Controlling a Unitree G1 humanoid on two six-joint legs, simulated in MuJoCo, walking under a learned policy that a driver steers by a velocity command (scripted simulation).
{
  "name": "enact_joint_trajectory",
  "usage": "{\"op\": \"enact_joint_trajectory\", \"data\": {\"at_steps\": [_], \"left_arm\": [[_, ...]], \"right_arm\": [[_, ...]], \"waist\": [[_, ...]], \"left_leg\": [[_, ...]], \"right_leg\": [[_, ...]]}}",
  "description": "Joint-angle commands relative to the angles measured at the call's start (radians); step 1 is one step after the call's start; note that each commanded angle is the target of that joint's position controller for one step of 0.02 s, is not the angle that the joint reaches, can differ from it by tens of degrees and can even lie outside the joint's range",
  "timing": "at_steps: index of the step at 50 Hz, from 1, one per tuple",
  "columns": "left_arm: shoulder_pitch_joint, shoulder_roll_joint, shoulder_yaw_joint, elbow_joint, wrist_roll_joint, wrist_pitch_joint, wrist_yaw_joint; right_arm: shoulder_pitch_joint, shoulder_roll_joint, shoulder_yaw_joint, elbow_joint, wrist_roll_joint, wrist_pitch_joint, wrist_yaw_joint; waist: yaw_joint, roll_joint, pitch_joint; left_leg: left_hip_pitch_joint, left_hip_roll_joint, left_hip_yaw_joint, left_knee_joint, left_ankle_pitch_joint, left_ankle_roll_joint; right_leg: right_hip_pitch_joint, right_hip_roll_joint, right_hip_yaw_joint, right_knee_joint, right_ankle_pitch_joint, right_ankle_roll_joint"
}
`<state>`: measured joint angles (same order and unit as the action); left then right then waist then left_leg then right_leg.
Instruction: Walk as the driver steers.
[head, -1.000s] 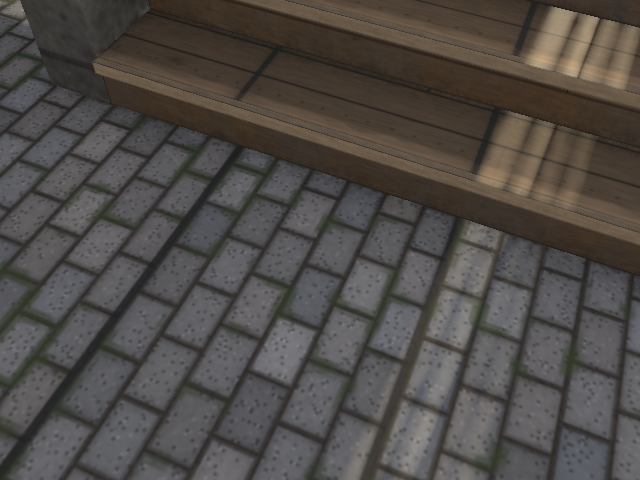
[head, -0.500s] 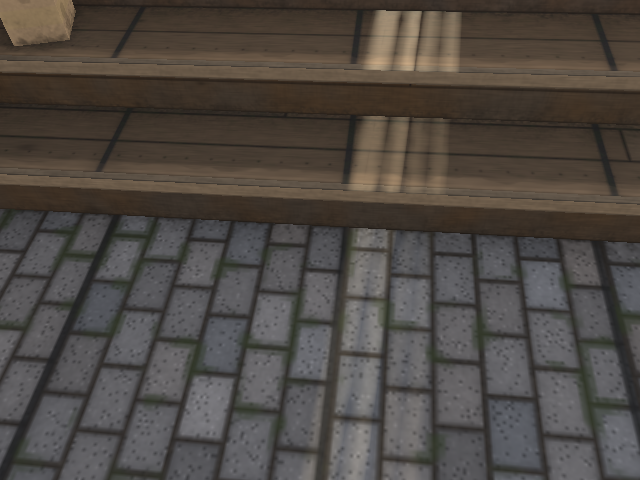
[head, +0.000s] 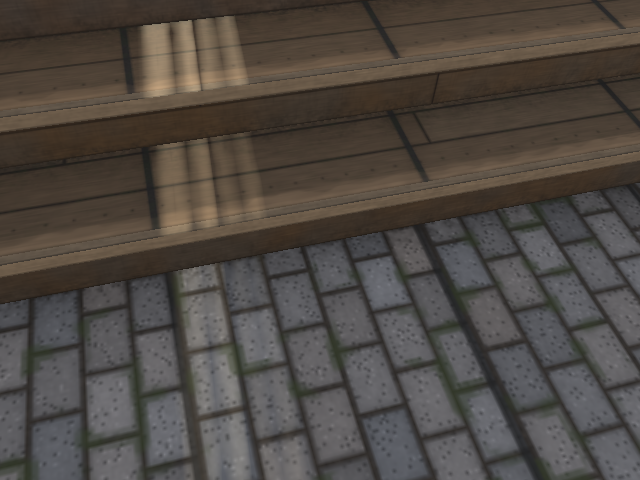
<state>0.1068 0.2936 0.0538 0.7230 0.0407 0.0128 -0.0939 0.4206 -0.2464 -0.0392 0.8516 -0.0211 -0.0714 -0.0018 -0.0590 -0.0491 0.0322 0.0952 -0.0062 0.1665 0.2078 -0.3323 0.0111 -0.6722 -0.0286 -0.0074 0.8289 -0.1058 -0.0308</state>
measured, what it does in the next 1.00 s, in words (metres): walks ahead, turning right: right foot, then left foot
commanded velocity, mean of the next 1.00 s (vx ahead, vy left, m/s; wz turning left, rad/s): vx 0.49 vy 0.00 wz -0.54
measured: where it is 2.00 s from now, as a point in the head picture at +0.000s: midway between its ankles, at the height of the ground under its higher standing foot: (456, 198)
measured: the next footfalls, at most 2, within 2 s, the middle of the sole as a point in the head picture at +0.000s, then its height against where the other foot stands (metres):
right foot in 0.12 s outside the picture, level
left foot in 0.66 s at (318, 417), level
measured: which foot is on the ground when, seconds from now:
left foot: down 0.00-0.14, up 0.16-0.64, down 0.66-1.00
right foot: up 0.00-0.10, down 0.12-0.66, up 0.68-1.00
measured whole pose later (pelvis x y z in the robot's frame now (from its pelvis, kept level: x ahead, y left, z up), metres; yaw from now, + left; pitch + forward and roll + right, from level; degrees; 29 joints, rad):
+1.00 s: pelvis +0.57 -0.13 +0.01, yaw -32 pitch +1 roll +1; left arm 0.10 0.28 0.03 0.77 0.05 -0.02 -0.06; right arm 0.43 -0.26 -0.04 0.89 -0.01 -0.09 0.02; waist -0.06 -0.04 0.04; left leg -0.03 -0.01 0.13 0.25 -0.24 0.03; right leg -0.61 -0.03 0.04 0.77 -0.10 -0.04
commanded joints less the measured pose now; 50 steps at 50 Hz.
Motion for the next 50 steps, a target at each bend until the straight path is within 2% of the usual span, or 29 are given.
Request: {"op": "enact_joint_trajectory", "data": {"at_steps": [1,3,4,5,6,7,8,9,10,11,12,14,17,20,27,29,30,31,32,33,34,35,36,37,38,39,43,46,50], "left_arm": [[-0.195,0.014,-0.016,-0.132,0.002,-0.020,-0.008],[-0.131,0.034,-0.010,-0.118,0.007,-0.020,0.007],[-0.048,0.054,-0.001,-0.097,0.008,-0.024,0.016],[0.094,0.085,0.015,-0.057,0.011,-0.032,0.026],[0.267,0.134,0.040,-0.001,0.019,-0.036,0.043],[0.284,0.242,0.069,-0.008,0.014,-0.030,0.061],[0.306,0.258,0.075,-0.035,-0.018,-0.021,0.068],[0.283,0.236,0.072,-0.005,-0.024,-0.018,0.078],[0.242,0.190,0.061,0.010,-0.033,-0.023,0.085],[0.197,0.153,0.050,0.010,-0.030,-0.031,0.089],[0.161,0.131,0.041,0.007,-0.033,-0.038,0.093],[0.146,0.114,0.032,0.005,-0.038,-0.056,0.088],[0.190,0.139,0.040,0.025,-0.036,-0.069,0.083],[0.262,0.135,0.040,0.049,-0.037,-0.071,0.083],[0.389,0.152,0.044,0.091,-0.028,-0.072,0.102],[0.365,0.169,0.047,0.087,-0.027,-0.070,0.112],[0.329,0.180,0.049,0.082,-0.026,-0.071,0.114],[0.303,0.191,0.051,0.078,-0.024,-0.074,0.110],[0.284,0.191,0.049,0.079,-0.029,-0.080,0.100],[0.288,0.131,0.032,0.059,-0.038,-0.090,0.089],[0.390,0.029,0.012,0.030,-0.063,-0.087,0.091],[0.387,0.122,0.019,0.055,-0.025,-0.076,0.099],[0.322,0.137,0.026,0.065,-0.016,-0.067,0.094],[0.272,0.125,0.023,0.065,-0.013,-0.062,0.085],[0.254,0.105,0.021,0.066,-0.006,-0.055,0.076],[0.251,0.091,0.018,0.066,0.004,-0.045,0.066],[0.191,0.042,0.001,0.047,0.005,-0.030,0.044],[0.063,0.031,-0.013,0.008,0.008,-0.037,0.034],[-0.095,0.004,-0.041,-0.030,0.004,-0.053,0.023]], "right_arm": [[0.021,-0.159,-0.033,-0.019,0.002,-0.009,-0.010],[0.025,-0.188,-0.035,-0.002,0.002,0.000,-0.019],[0.027,-0.205,-0.037,0.005,0.002,0.007,-0.023],[0.025,-0.214,-0.036,0.004,0.005,0.014,-0.026],[0.003,-0.212,-0.033,-0.014,0.003,0.015,-0.024],[0.046,-0.087,-0.005,-0.084,0.011,0.010,0.002],[-0.043,-0.161,-0.023,-0.124,0.007,0.003,0.004],[-0.149,-0.175,-0.027,-0.154,0.010,-0.003,0.006],[-0.144,-0.148,-0.013,-0.153,0.013,-0.015,0.007],[-0.131,-0.146,-0.014,-0.138,0.004,-0.012,0.006],[-0.105,-0.146,-0.013,-0.134,-0.016,0.005,0.007],[-0.067,-0.132,-0.013,-0.123,-0.034,0.040,0.016],[-0.148,-0.111,-0.010,-0.152,-0.032,0.058,0.023],[-0.294,-0.113,-0.012,-0.197,-0.027,0.057,0.023],[-0.507,-0.109,0.003,-0.272,-0.013,0.037,0.033],[-0.481,-0.125,0.001,-0.274,-0.011,0.030,0.030],[-0.419,-0.137,-0.004,-0.256,-0.009,0.026,0.024],[-0.320,-0.165,-0.016,-0.224,-0.007,0.021,0.013],[-0.177,-0.195,-0.030,-0.186,-0.007,0.010,-0.003],[-0.019,-0.256,-0.045,-0.174,-0.027,0.000,-0.023],[-0.008,-0.336,-0.063,-0.182,-0.049,0.005,-0.029],[-0.066,-0.276,-0.060,-0.182,-0.027,0.017,-0.022],[-0.134,-0.187,-0.041,-0.191,-0.018,0.017,-0.019],[-0.172,-0.135,-0.028,-0.183,-0.014,0.015,-0.013],[-0.171,-0.119,-0.022,-0.168,-0.013,0.009,-0.012],[-0.156,-0.112,-0.018,-0.147,-0.010,0.001,-0.010],[-0.098,-0.118,-0.022,-0.087,0.006,-0.040,0.014],[-0.076,-0.115,-0.021,-0.054,0.006,-0.043,0.019],[-0.023,-0.139,-0.027,-0.008,0.015,-0.043,0.020]], "waist": [[-0.017,0.157,0.091],[0.027,0.179,0.030],[0.069,0.185,-0.030],[0.132,0.178,-0.119],[0.216,0.128,-0.211],[0.154,-0.131,-0.331],[0.189,-0.080,-0.417],[0.187,0.002,-0.266],[0.140,0.029,-0.143],[0.091,0.066,-0.073],[0.050,0.058,-0.049],[0.017,0.038,-0.057],[0.032,0.025,-0.020],[0.081,0.008,0.023],[0.156,-0.008,0.025],[0.129,-0.019,0.020],[0.093,-0.028,0.009],[0.050,-0.026,-0.037],[-0.026,0.016,-0.117],[-0.084,0.093,-0.252],[-0.020,0.325,-0.355],[0.014,0.249,-0.295],[0.028,0.140,-0.154],[0.035,0.076,-0.075],[0.044,0.104,-0.043],[0.053,0.134,-0.023],[0.064,0.153,-0.016],[0.050,0.151,0.015],[0.023,0.149,0.029]], "left_leg": [[-0.031,0.246,-0.031,-0.022,0.633,0.098],[0.002,0.256,0.018,0.125,1.023,0.083],[0.008,0.263,0.033,0.263,1.168,0.082],[-0.054,0.267,0.044,0.452,1.147,0.076],[-0.229,0.246,0.058,0.712,0.929,0.055],[-0.652,0.114,0.046,1.076,0.040,0.000],[-0.784,0.000,-0.136,1.263,-0.194,-0.010],[-0.867,0.061,-0.204,1.240,-0.073,0.000],[-0.832,0.101,-0.192,1.141,-0.005,0.004],[-0.771,0.128,-0.194,1.052,0.005,-0.001],[-0.705,0.139,-0.198,1.005,-0.005,-0.015],[-0.644,0.140,-0.186,0.943,-0.014,-0.038],[-0.687,0.135,-0.163,0.833,0.092,-0.063],[-0.776,0.123,-0.164,0.692,0.219,-0.072],[-0.780,0.044,-0.169,0.443,0.312,-0.041],[-0.670,0.023,-0.184,0.366,0.286,-0.019],[-0.553,0.006,-0.182,0.330,0.246,-0.004],[-0.403,-0.025,-0.170,0.320,0.192,0.014],[-0.199,-0.009,-0.175,0.264,0.199,0.042],[0.040,0.178,-0.357,0.234,0.000,0.085],[0.256,0.462,-0.817,0.135,-0.093,0.190],[0.152,0.456,-0.947,0.083,-0.198,0.211],[0.007,0.414,-0.783,0.059,-0.195,0.192],[-0.094,0.359,-0.630,0.040,-0.078,0.171],[-0.155,0.312,-0.525,0.021,0.030,0.149],[-0.200,0.280,-0.449,0.004,0.123,0.142],[-0.200,0.266,-0.312,-0.030,0.372,0.168],[-0.206,0.234,-0.212,-0.064,0.416,0.160],[-0.247,0.203,-0.128,-0.068,0.482,0.134]], "right_leg": [[0.014,0.020,-0.102,-0.160,-0.026,-0.040],[0.157,0.089,-0.149,-0.206,-0.106,-0.088],[0.262,0.128,-0.156,-0.221,-0.145,-0.117],[0.453,0.153,-0.134,-0.270,-0.136,-0.151],[0.712,0.108,-0.040,-0.322,-0.156,-0.189],[1.051,-0.217,0.451,-0.355,-0.324,-0.307],[1.076,-0.336,0.815,-0.493,-0.212,-0.373],[0.994,-0.282,0.622,-0.508,-0.067,-0.342],[0.832,-0.251,0.497,-0.521,0.079,-0.316],[0.706,-0.191,0.411,-0.537,0.176,-0.278],[0.611,-0.145,0.356,-0.551,0.237,-0.264],[0.532,-0.103,0.307,-0.578,0.279,-0.265],[0.472,-0.067,0.297,-0.629,0.192,-0.254],[0.513,-0.054,0.322,-0.644,0.170,-0.226],[0.684,-0.074,0.382,-0.550,0.358,-0.197],[0.682,-0.087,0.407,-0.518,0.398,-0.171],[0.645,-0.082,0.401,-0.483,0.460,-0.148],[0.616,-0.062,0.394,-0.391,0.583,-0.125],[0.563,-0.008,0.351,-0.207,0.604,-0.099],[0.439,0.054,0.298,0.053,0.361,-0.081],[0.136,0.217,0.175,0.337,-0.410,-0.046],[0.045,0.131,0.165,0.431,-0.395,-0.054],[0.048,0.081,0.150,0.425,-0.296,-0.051],[0.067,0.048,0.130,0.385,-0.240,-0.045],[0.093,0.027,0.122,0.346,-0.220,-0.040],[0.116,0.019,0.117,0.324,-0.215,-0.033],[0.072,0.024,0.123,0.248,-0.161,-0.029],[0.033,0.013,0.086,0.087,-0.049,-0.011],[0.172,0.004,-0.034,-0.162,0.064,-0.004]]}}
